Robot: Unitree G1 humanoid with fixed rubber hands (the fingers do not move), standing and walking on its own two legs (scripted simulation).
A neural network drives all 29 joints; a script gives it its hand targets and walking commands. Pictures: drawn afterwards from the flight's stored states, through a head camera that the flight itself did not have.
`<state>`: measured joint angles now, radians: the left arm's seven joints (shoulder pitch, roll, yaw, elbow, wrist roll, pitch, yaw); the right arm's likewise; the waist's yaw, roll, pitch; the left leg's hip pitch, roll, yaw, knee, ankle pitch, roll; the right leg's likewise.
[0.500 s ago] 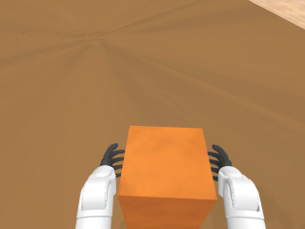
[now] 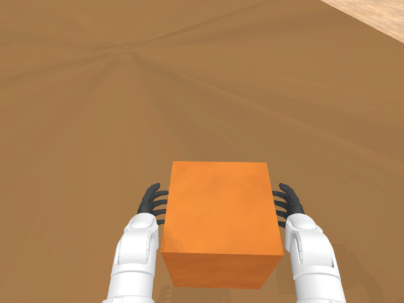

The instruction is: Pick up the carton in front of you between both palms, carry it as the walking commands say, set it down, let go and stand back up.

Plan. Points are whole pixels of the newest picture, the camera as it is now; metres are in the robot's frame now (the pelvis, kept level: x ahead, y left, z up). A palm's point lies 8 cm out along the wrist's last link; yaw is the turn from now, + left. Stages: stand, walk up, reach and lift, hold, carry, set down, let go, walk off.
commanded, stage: carry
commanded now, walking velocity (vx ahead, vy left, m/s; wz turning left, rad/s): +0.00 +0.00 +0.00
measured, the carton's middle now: (218, 228) +0.33 +0.00 -0.05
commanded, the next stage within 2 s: hold in 0.54 s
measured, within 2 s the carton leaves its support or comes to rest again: neither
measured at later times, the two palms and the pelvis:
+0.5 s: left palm (143, 229) +0.27 +0.16 +0.03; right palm (294, 232) +0.27 -0.14 +0.04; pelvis -0.02 +0.01 +0.00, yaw +0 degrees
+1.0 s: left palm (131, 244) +0.23 +0.17 +0.05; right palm (292, 234) +0.26 -0.13 +0.05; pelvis -0.04 -0.01 +0.01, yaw +5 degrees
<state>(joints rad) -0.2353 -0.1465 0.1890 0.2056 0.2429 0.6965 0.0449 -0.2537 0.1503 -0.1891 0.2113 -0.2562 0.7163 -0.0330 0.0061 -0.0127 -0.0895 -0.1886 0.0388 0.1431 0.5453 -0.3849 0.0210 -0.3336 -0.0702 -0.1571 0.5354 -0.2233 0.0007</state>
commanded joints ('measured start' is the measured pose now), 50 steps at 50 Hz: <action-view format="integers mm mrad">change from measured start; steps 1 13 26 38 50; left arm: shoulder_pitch -431 -472 -468 -484 -581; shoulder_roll -929 -976 -958 -923 -963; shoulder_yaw -532 -561 -572 -513 -443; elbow -14 -36 -71 -19 82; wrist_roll -242 -272 -272 -231 -200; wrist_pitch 1 -12 -10 -35 -45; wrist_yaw -257 -271 -265 -266 -312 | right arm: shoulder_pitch -433 -459 -448 -397 -517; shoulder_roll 905 956 948 918 992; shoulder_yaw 518 556 557 518 457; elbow -31 -53 -68 -32 74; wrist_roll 247 272 272 247 218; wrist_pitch -17 -25 -26 -31 -32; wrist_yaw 259 268 267 258 287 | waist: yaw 3 3 3 -13 -4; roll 23 6 11 48 31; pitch -224 -248 -252 -140 -104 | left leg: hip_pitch -7 -9 -5 50 -76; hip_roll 121 124 117 -101 -99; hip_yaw -106 -115 -107 -260 -257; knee -93 -113 -90 -211 -259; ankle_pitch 302 283 335 417 159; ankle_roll -6 10 6 -12 9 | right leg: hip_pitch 140 134 131 373 431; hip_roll -89 -91 -90 157 149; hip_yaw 102 119 117 237 215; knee -47 -60 -39 -136 -155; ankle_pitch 237 201 251 285 117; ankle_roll -25 -21 -21 -21 -20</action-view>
